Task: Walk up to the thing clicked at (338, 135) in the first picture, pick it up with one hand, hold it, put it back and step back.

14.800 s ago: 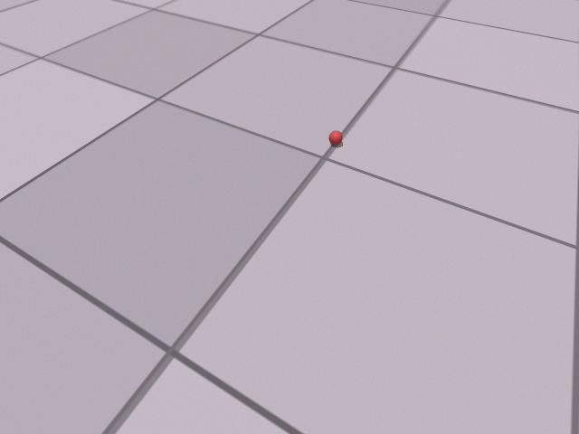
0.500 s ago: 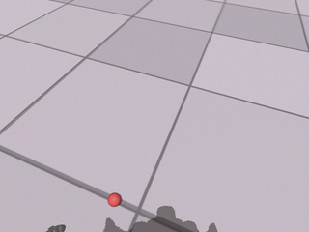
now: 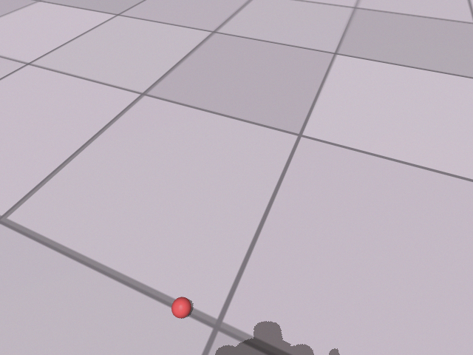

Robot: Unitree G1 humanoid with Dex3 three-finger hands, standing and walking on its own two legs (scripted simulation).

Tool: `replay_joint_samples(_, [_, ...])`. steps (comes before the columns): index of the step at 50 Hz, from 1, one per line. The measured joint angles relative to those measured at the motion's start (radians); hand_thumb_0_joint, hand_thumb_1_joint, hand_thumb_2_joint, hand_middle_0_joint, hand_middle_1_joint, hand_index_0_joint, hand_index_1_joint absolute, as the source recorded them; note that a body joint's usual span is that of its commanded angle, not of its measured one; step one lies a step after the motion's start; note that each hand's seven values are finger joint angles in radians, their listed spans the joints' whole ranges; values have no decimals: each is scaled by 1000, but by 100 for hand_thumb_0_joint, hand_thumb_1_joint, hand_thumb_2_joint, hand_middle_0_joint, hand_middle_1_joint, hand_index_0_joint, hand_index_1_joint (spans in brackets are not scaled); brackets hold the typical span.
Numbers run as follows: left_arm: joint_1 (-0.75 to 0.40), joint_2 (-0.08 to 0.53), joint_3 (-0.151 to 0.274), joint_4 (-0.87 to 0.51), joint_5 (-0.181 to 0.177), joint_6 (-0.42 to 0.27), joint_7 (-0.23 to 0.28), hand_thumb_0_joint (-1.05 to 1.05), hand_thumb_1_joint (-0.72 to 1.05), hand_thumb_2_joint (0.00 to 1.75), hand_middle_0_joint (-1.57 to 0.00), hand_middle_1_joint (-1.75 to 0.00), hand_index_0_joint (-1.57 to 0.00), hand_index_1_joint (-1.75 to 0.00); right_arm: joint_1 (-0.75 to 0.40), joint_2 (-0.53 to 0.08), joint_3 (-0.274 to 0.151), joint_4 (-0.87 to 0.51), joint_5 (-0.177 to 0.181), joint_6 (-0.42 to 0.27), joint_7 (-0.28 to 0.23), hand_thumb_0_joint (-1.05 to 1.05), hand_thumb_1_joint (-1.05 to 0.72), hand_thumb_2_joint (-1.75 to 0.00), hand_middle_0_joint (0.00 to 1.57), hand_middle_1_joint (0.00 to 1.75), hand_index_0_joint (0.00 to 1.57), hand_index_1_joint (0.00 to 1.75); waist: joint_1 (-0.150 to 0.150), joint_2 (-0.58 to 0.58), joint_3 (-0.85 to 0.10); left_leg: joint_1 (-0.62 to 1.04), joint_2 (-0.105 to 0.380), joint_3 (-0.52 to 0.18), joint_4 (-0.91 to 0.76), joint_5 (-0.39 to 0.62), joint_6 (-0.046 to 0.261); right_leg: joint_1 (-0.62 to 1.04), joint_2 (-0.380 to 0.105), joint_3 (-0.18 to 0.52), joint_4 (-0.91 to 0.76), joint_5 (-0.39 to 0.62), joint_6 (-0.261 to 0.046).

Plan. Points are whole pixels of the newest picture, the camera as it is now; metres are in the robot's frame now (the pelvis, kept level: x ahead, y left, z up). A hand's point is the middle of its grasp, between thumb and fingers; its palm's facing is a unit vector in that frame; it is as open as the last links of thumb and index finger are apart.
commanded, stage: walk up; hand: left
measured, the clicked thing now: (181, 307) +0.42 +0.24 -0.74
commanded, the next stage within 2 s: none
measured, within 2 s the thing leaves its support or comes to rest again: neither
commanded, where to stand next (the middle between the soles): +0.04 +0.01 m, yaw -1 degrees
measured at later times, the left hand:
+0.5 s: hand out of the picture +0.09 +0.28 -0.18, palm faces -0.02 -0.93 -0.36, open 7.4 cm
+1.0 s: hand out of the picture +0.01 +0.26 -0.15, palm faces -0.05 -0.92 -0.38, open 7.4 cm
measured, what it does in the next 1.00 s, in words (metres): steps on the spot: right foot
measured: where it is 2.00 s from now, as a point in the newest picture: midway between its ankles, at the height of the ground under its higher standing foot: outside the picture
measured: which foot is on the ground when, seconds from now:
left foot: down 0.00-0.90, up 0.92-1.00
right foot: down 0.00-0.52, up 0.54-0.86, down 0.88-1.00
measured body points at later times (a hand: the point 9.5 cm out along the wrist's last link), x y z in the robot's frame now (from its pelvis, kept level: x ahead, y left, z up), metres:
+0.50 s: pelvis -0.06 +0.02 -0.03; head +0.00 +0.04 +0.42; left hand +0.09 +0.33 -0.15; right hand +0.01 -0.31 -0.14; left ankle -0.08 +0.15 -0.75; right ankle +0.05 -0.11 -0.75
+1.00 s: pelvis -0.07 -0.01 -0.01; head -0.05 -0.02 +0.44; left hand +0.02 +0.31 -0.12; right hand -0.04 -0.34 -0.13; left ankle -0.08 +0.13 -0.70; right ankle -0.09 -0.12 -0.75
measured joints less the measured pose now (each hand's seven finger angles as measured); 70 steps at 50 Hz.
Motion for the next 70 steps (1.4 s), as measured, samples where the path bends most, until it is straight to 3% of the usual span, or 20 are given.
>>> replay_joint_samples(12, [-15,-2,8,-15,4,0,-1,1,90,89,-20,-30,-20,-30,26,-5,-2,5,-3,0,-1,1,-90,-90,20,30,20,30,-11,-2,-6,-19,8,1,20,-5,-5,-14,8,0,7,3,-7])
replay_joint_samples(17, [-52,14,28,-80,-4,26,0,1,90,89,-20,-30,-20,-30,12,-24,-19,-40,8,16,-10,1,-90,-90,20,30,20,30,-21,-3,48,-134,4,-6,185,-43,10,-83,3,-10,81,-10,-15])
replay_joint_samples(20, [-80,28,34,-130,9,46,4,1,90,89,-20,-30,-20,-30,11,-40,-36,-81,5,31,-13,1,-90,-90,20,30,20,30,-20,-21,82,-238,-31,-5,416,-216,42,-138,-18,-2,143,-17,-13])
replay_joint_samples(22, [-96,40,34,-161,20,56,9,1,90,89,-20,-30,-20,-30,22,-47,-47,-109,3,37,-12,1,-90,-90,20,30,20,30,-24,-36,91,-270,-43,-8,505,-274,55,-180,-33,4,189,-24,-8])
replay_joint_samples(26, [-128,64,30,-208,23,75,7,1,90,89,-20,-30,-20,-30,66,-51,-64,-128,-17,20,-13,0,-90,-90,20,30,20,30,-42,-67,96,-224,-36,3,358,-158,41,-273,-58,15,318,-71,5])
replay_joint_samples(29, [-126,72,39,-221,23,88,7,1,90,89,-20,-30,-20,-30,94,-26,-58,-118,-39,19,-11,0,-90,-90,20,30,20,30,-49,-90,110,-230,-41,4,372,-144,37,-321,24,133,537,-326,-2])
replay_joint_samples(31, [-103,79,42,-220,18,92,3,1,90,89,-20,-30,-20,-30,113,-10,-52,-111,-41,15,-16,1,-90,-90,20,30,20,30,-51,-94,102,-221,-31,0,333,-117,36,-332,83,186,697,-348,-3])
replay_joint_samples(33, [-66,84,46,-218,17,87,-2,1,90,89,-20,-30,-20,-30,130,-2,-51,-117,-41,4,-21,1,-90,-90,21,30,20,30,-44,-94,89,-209,-19,7,294,-95,36,-309,100,192,760,-337,3])
replay_joint_samples(37, [21,95,48,-192,24,77,-18,1,90,89,-20,-30,-20,-30,161,-5,-54,-159,-42,-31,-16,1,-90,-90,21,30,20,30,-39,-90,60,-176,2,34,243,-77,29,-184,59,165,608,-359,21])
replay_joint_samples(42, [79,98,44,-169,26,51,-33,1,90,89,-20,-30,-20,-30,190,-39,-57,-221,-44,-40,7,1,-90,-90,21,30,20,30,-44,-53,40,-155,43,60,238,-87,20,-70,17,78,393,-428,0])
replay_joint_samples(43, [85,96,45,-171,25,40,-35,1,90,89,-20,-30,-20,-30,195,-49,-57,-228,-42,-36,11,1,-90,-90,21,30,20,30,-45,-43,37,-157,50,61,249,-94,16,-44,13,59,330,-403,-8])
replay_joint_samples(45, [89,84,49,-180,24,11,-32,1,90,89,-20,-30,-20,-30,201,-71,-58,-234,-32,-20,12,1,-90,-90,21,30,20,30,-48,-4,44,-173,74,41,311,-123,23,10,27,25,212,-225,-11])
replay_joint_samples(48, [111,64,42,-210,24,-20,-28,1,90,89,-20,-30,-20,-30,199,-78,-57,-216,-17,10,2,1,-90,-90,21,30,20,30,-31,18,33,-257,14,-41,541,-248,45,26,29,17,215,-218,-17])
replay_joint_samples(52, [151,43,26,-235,10,-36,-20,1,90,89,-20,-30,-20,-30,205,-87,-54,-218,-8,2,9,1,-90,-90,20,30,20,30,-14,42,16,-349,-35,-81,658,-199,43,81,20,13,144,-205,-18])
replay_joint_samples(58, [159,50,15,-258,8,-36,0,1,90,89,-20,-30,-20,-30,181,-66,-46,-217,-10,4,16,1,-90,-90,20,30,20,30,0,44,35,-356,-10,-57,447,-109,24,100,11,-6,164,-238,-10])
replay_joint_samples(61, [140,59,6,-261,-7,-18,10,1,90,89,-20,-30,-20,-30,156,-51,-41,-214,-11,2,12,1,-90,-90,20,30,20,30,0,31,49,-298,-5,-26,304,36,41,67,1,-15,263,-301,1])
replay_joint_samples(63, [108,64,5,-256,-19,-2,18,1,90,89,-20,-30,-20,-30,126,-33,-40,-209,-13,-1,6,1,-90,-90,20,30,20,30,1,1,69,-296,-24,-18,303,29,22,28,-20,-6,348,-331,5])
replay_joint_samples(67, [50,62,0,-245,-28,16,26,1,90,89,-20,-30,-20,-30,68,-10,-20,-221,-5,-2,2,1,-90,-90,20,30,20,30,0,-11,89,-325,-19,-27,321,22,22,-38,6,36,447,-422,-18])
replay_joint_samples(68, [43,61,-1,-241,-27,14,25,1,90,89,-20,-30,-20,-30,55,-7,-15,-224,-5,1,1,1,-90,-90,21,30,20,30,1,-11,86,-332,-15,-28,321,24,19,-42,7,36,431,-420,-22])
replay_joint_samples(70, [38,60,-2,-232,-21,2,23,1,90,89,-20,-30,-20,-30,26,-6,-10,-228,-2,8,2,1,-90,-90,21,30,20,30,7,-12,78,-351,-9,-26,336,22,10,-27,1,35,333,-315,-19])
